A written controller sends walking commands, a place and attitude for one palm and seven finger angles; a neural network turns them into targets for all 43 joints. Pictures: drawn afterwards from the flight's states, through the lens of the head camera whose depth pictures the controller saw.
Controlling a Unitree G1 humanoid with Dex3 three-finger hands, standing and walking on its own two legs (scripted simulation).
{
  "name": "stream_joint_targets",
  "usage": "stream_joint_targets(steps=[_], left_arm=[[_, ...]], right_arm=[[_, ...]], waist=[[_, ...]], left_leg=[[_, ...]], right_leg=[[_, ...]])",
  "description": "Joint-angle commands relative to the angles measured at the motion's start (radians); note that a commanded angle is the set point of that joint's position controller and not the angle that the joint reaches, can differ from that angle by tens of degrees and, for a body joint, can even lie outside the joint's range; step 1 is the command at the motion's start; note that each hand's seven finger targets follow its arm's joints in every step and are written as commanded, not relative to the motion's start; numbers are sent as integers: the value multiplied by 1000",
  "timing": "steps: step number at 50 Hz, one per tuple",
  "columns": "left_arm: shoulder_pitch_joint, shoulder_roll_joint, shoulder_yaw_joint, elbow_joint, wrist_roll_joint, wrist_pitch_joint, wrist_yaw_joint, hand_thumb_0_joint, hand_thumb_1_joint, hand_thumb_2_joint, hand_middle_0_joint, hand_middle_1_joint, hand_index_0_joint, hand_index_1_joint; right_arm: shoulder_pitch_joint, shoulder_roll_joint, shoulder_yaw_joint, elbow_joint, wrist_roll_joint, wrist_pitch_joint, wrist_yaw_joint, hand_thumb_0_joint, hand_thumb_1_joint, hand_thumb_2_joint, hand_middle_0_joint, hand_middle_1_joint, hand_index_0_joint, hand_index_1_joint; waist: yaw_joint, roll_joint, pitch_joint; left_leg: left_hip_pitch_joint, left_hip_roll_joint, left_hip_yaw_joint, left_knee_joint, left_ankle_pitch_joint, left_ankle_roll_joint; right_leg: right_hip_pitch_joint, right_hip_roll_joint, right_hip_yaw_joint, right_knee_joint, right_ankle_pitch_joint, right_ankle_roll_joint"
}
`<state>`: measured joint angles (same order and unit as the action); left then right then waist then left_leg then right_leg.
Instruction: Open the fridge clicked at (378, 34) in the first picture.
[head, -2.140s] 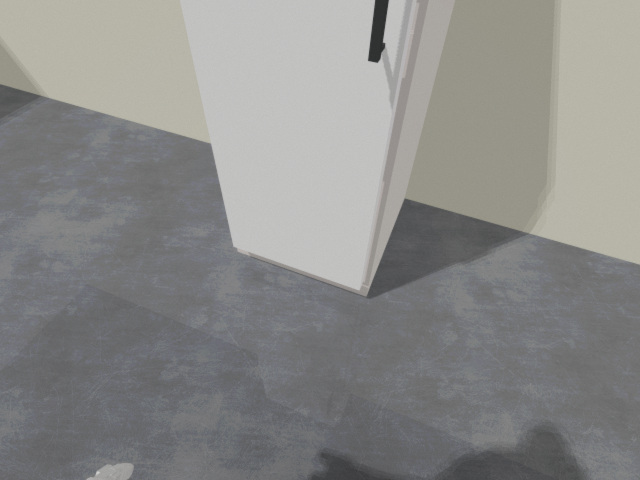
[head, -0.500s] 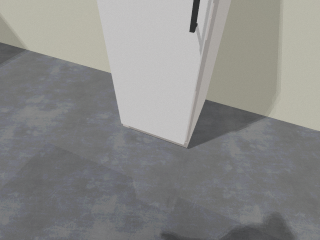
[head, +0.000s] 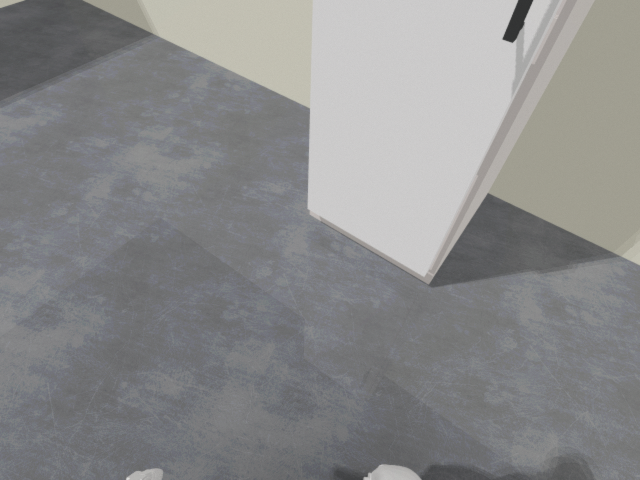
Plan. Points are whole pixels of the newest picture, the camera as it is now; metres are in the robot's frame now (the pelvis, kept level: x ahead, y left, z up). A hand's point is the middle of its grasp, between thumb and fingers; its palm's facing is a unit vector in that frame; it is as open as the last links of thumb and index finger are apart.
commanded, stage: walk to a spot facing it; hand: right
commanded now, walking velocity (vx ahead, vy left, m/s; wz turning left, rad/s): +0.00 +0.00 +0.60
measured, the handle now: out of the picture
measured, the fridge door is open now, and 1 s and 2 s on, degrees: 0 0 0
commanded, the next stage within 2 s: turn to face it in 1.64 s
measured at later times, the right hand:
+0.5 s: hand out of the picture +0.13 -0.24 -0.16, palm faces -0.27 +0.94 -0.22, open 7.4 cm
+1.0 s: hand (423, 466) +0.17 -0.15 -0.17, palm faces -0.52 +0.84 -0.19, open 7.4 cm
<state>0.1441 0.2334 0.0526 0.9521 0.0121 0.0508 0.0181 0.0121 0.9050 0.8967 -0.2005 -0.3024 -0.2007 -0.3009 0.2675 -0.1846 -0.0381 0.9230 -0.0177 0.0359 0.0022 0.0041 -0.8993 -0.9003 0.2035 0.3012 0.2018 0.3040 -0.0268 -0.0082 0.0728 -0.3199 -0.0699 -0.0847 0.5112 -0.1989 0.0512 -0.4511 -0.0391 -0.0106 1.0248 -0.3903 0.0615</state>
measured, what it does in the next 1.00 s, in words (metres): steps on the spot, turning left: right foot, then left foot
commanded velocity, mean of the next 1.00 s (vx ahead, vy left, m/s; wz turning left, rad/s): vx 0.16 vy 0.00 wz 0.58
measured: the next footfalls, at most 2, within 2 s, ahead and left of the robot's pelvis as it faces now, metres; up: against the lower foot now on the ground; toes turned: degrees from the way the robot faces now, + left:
right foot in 0.20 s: +0.02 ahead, -0.15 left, +0.00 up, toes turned +8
left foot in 0.66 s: -0.03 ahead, +0.10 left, +0.00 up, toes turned +30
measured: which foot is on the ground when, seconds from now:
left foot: down 0.00-0.20, up 0.22-0.64, down 0.66-1.00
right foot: up 0.00-0.18, down 0.20-0.66, up 0.68-1.00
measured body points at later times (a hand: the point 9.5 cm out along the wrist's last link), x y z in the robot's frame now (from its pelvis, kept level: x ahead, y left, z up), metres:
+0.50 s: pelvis -0.02 -0.05 +0.01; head +0.01 -0.07 +0.45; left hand -0.05 +0.20 -0.13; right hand +0.15 -0.29 -0.14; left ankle -0.06 +0.09 -0.67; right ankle -0.02 -0.16 -0.74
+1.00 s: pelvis +0.06 +0.01 +0.00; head +0.07 +0.01 +0.45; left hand -0.02 +0.27 -0.13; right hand +0.20 -0.19 -0.15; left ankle -0.07 +0.08 -0.74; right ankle +0.20 -0.06 -0.70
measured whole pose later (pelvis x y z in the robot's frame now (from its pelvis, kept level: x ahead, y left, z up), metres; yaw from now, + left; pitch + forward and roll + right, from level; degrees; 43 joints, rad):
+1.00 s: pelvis +0.06 +0.01 +0.00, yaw +35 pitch +0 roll +1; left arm 0.20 0.24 0.06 0.91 0.02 0.00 -0.02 0.01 0.91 0.90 -0.20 -0.30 -0.20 -0.30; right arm 0.35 -0.20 -0.05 0.98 -0.02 -0.02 0.02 0.00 -0.90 -0.90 0.20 0.30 0.20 0.30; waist -0.02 0.00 0.02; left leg -0.10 -0.04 -0.08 0.41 -0.31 0.01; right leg -0.50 -0.11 -0.06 0.78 -0.27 0.08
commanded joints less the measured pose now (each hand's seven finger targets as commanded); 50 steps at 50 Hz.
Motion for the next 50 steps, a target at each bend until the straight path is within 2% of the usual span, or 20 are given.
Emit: stream_joint_targets(steps=[1, 5, 8, 9, 10, 11, 13, 15, 20, 26, 29, 31, 32, 33, 34, 35, 37, 39, 46, 50], left_arm=[[-35, 78, 22, -94, 0, -29, 10, 0, 900, 900, -200, -300, -200, -300], [-6, 77, 21, -109, -11, -39, 16, 0, 900, 900, -200, -300, -200, -300], [134, 83, 22, -80, -16, -54, 26, 0, 900, 900, -200, -300, -200, -300], [161, 139, 31, -78, -11, -65, 33, 0, 900, 900, -200, -300, -200, -300], [117, 235, 48, -104, 3, -64, 31, 0, 900, 900, -200, -300, -200, -300], [77, 249, 46, -126, 4, -61, 33, 0, 900, 900, -200, -300, -200, -300], [-23, 155, 14, -142, 8, -69, 34, 0, 900, 900, -200, -300, -200, -300], [-19, 139, 12, -142, 12, -74, 31, 0, 900, 900, -200, -300, -200, -300], [153, 149, 25, -87, 10, -75, 30, 0, 900, 900, -200, -300, -200, -300], [144, 185, 44, -68, 15, -66, 18, 0, 900, 900, -200, -300, -200, -300], [162, 197, 47, -51, 21, -64, 9, 0, 900, 900, -200, -300, -200, -300], [159, 186, 41, -47, 15, -63, 1, 0, 900, 900, -200, -300, -200, -300], [174, 125, 23, -70, 2, -60, -11, 0, 900, 900, -200, -300, -200, -300], [46, 86, 5, -145, 10, -53, -17, 0, 900, 900, -200, -300, -200, -300], [-19, 132, 15, -160, 10, -46, -13, 0, 900, 900, -200, -300, -200, -300], [-56, 124, 21, -158, 10, -49, -20, 0, 900, 900, -200, -300, -200, -300], [11, 122, 29, -119, 24, -52, -30, 0, 900, 900, -200, -300, -200, -300], [78, 98, 29, -87, 23, -53, -34, 0, 900, 900, -200, -300, -200, -300], [-19, 77, 24, -139, 15, -80, -43, 0, 900, 900, -200, -300, -200, -300], [2, 71, 22, -143, 5, -103, -37, 0, 900, 900, -200, -300, -200, -300]], right_arm=[[33, -235, -74, -63, -6, -15, -13, 0, -900, -900, 200, 300, 200, 300], [-4, -251, -82, -82, -13, -4, -13, 0, -900, -900, 200, 300, 200, 300], [-75, -239, -81, -97, -6, 5, -11, 0, -900, -900, 200, 300, 200, 300], [-79, -197, -73, -115, 2, 9, -5, 0, -900, -900, 200, 300, 200, 300], [-65, -142, -64, -135, 7, 9, 10, 0, -900, -900, 200, 300, 200, 300], [-101, -182, -79, -141, -10, 11, 14, 0, -900, -900, 200, 300, 200, 300], [-56, -193, -92, -94, -18, 17, 27, 0, -900, -900, 200, 300, 200, 300], [-29, -159, -79, -77, -15, 22, 36, 0, -900, -900, 200, 300, 200, 300], [-154, -131, -60, -107, -5, 22, 38, 0, -900, -900, 200, 300, 200, 300], [-193, -117, -52, -120, -3, 21, 41, 0, -900, -900, 200, 300, 200, 300], [-189, -116, -51, -124, -6, 7, 48, 0, -900, -900, 200, 300, 200, 300], [-71, -148, -62, -82, -11, -10, 45, 0, -900, -900, 200, 300, 200, 300], [40, -263, -84, -51, -18, -26, 31, 0, -900, -900, 200, 300, 200, 300], [133, -354, -102, -29, 0, -25, 12, 0, -900, -900, 200, 300, 200, 300], [133, -337, -103, -33, 10, -24, -4, 0, -900, -900, 200, 300, 200, 300], [63, -309, -94, -47, 4, -29, -5, 0, -900, -900, 200, 300, 200, 300], [-36, -237, -69, -70, -1, -47, -3, 0, -900, -900, 200, 300, 200, 300], [-44, -221, -64, -65, -4, -64, -1, 0, -900, -900, 200, 300, 200, 300], [59, -226, -65, -10, -8, -86, 2, 0, -900, -900, 200, 300, 200, 300], [34, -233, -73, -6, -10, -81, -1, 0, -900, -900, 200, 300, 200, 300]], waist=[[-18, 139, -143], [-8, 170, -154], [59, 161, -179], [73, 20, -180], [55, -283, -128], [59, -240, -67], [-11, -117, -31], [-17, -125, -46], [58, -133, -54], [65, -193, -52], [66, -184, -85], [1, -81, -125], [-50, 199, -191], [-109, 366, -148], [-112, 261, -116], [-86, 205, -23], [-5, 133, 15], [27, 143, -10], [-7, 142, -8], [18, 159, -11]], left_leg=[[173, 242, -341, -178, 198, 126], [124, 233, -398, -166, 212, 123], [-10, 163, -363, -100, 145, 40], [-177, 75, -284, 1, -15, -13], [-366, -51, -86, 254, -287, -70], [-345, 16, -26, 482, -339, -104], [-269, 44, -10, 683, -225, -116], [-300, 54, 30, 723, -165, -129], [-314, 95, 82, 564, -193, -141], [-151, 118, 143, 321, -216, -114], [-42, 93, 183, 156, -243, -85], [237, 70, 206, -54, -111, -49], [508, 290, -73, -178, -232, 38], [488, 487, -454, -269, -124, 141], [375, 469, -450, -309, -299, 169], [271, 429, -444, -349, -484, 169], [150, 345, -275, -331, -340, 124], [128, 290, -172, -310, -181, 109], [197, 272, -206, -286, -83, 125], [117, 266, -222, -210, -14, 107]], right_leg=[[-25, 8, 16, -109, -18, 3], [83, 26, 21, -299, -54, -17], [327, 39, 8, -601, 105, -36], [466, -77, 125, -718, 68, -79], [488, -343, 395, -824, 56, -158], [309, -461, 438, -834, 120, -229], [183, -320, 246, -786, 242, -202], [273, -227, 85, -732, 397, -179], [444, -264, 38, -674, 660, -205], [385, -316, -51, -649, 612, -201], [363, -333, -60, -623, 373, -170], [203, -287, -142, -421, 201, -93], [-62, -194, -251, -138, -2, -25], [-299, -79, -171, 108, -285, 8], [-311, -114, -28, 152, -201, -10], [-324, -124, -17, 179, -125, -8], [-232, -134, -19, 110, 22, 8], [-156, -119, -46, 37, 77, 20], [-162, -80, -54, -186, 128, 23], [57, -41, -63, -392, 110, 1]])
